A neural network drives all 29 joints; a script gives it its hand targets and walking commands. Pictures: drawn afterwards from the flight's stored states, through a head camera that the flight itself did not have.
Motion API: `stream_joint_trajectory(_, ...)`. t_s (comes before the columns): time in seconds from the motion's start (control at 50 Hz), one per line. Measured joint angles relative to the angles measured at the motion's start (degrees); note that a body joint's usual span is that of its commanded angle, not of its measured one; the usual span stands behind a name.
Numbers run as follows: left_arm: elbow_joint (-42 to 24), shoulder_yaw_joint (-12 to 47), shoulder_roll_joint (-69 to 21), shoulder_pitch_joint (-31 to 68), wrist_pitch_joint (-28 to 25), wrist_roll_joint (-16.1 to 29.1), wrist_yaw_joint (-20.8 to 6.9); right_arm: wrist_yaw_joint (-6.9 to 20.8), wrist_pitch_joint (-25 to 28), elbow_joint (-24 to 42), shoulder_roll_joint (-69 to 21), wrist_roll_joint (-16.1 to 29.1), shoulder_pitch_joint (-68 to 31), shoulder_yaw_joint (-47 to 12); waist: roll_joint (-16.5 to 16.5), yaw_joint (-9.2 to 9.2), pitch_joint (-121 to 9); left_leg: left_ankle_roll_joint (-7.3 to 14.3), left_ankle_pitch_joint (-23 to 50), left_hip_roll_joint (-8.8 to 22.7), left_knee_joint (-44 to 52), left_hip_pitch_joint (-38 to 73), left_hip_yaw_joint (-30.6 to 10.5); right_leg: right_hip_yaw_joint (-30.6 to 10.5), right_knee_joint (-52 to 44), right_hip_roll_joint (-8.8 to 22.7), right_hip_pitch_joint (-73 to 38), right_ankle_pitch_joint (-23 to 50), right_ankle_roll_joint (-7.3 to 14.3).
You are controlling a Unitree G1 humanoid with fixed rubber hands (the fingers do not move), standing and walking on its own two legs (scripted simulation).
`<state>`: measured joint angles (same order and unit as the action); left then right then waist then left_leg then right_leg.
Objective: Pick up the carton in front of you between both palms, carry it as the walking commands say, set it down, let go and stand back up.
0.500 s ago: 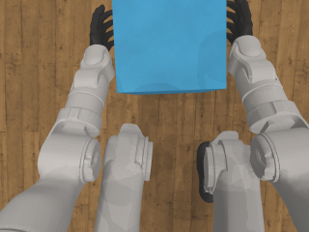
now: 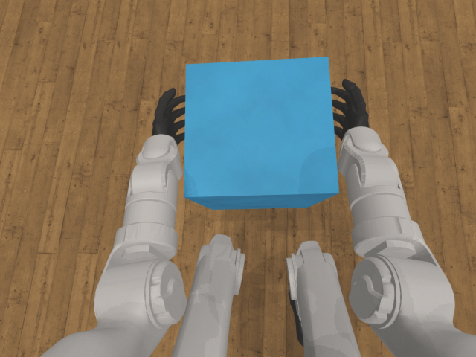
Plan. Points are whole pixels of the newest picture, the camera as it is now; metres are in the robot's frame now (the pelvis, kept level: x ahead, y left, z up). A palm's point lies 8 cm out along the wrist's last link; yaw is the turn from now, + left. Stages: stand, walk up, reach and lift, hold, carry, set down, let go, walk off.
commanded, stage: reach and lift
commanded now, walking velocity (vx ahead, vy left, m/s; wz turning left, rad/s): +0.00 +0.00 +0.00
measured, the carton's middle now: (258, 149) +0.47 +0.03 -0.13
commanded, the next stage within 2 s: none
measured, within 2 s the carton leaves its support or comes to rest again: neither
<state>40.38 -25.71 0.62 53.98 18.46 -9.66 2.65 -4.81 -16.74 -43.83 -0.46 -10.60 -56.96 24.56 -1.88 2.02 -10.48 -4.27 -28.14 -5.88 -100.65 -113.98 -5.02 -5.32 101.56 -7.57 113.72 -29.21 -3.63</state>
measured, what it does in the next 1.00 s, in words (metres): rises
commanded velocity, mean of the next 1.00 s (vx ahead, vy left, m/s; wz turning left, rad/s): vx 0.00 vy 0.00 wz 0.00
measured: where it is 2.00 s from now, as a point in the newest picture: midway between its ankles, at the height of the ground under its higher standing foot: (258, 316)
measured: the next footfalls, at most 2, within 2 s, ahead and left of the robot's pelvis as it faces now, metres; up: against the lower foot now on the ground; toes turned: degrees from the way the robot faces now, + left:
none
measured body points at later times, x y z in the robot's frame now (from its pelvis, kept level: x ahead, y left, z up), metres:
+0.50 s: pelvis +0.05 +0.00 +0.14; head +0.19 +0.01 +0.57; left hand +0.44 +0.17 +0.09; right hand +0.46 -0.13 +0.09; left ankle +0.11 +0.13 -0.46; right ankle +0.11 -0.13 -0.46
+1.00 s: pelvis +0.10 +0.00 +0.26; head +0.12 +0.00 +0.71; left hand +0.41 +0.16 +0.24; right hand +0.42 -0.14 +0.25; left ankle +0.11 +0.13 -0.46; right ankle +0.11 -0.13 -0.46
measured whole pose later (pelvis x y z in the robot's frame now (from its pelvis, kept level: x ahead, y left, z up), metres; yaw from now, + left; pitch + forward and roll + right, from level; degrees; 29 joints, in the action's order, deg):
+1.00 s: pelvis +0.10 +0.00 +0.26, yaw +0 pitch +9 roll +0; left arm 27.7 -15.0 -7.1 15.0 23.4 -10.0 2.0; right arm -3.4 -22.2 -28.3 -8.5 -10.3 -15.6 15.8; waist -0.4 0.6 -8.9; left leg -1.1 -17.7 -3.4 -38.2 -29.6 -8.1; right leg -8.4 38.4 -4.0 29.0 -18.5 -0.7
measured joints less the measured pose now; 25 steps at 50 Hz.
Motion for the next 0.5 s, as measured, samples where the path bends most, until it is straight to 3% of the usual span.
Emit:
stream_joint_trajectory(0.2, -4.3, 3.5, -1.9, -8.8, 0.5, 2.2, 0.6, -0.6, -0.7, 5.5, -1.8, 2.7, 9.9, -3.3, 0.4, -0.18, -2.3, 0.6, -0.8, 0.2, 8.0, 11.5, -0.5, -0.6, -8.3, 0.2, -11.6, -0.7, 0.4)
stream_joint_trajectory(0.5, -3.5, 5.4, -4.2, -20.5, -1.1, 1.3, 0.2, -0.2, 1.0, 5.2, -4.6, 2.1, 22.0, -4.4, 0.6, -0.53, -3.7, 1.5, 0.7, 0.7, 25.5, 36.1, -1.6, -1.4, -25.8, 1.1, -36.2, 0.8, 1.7)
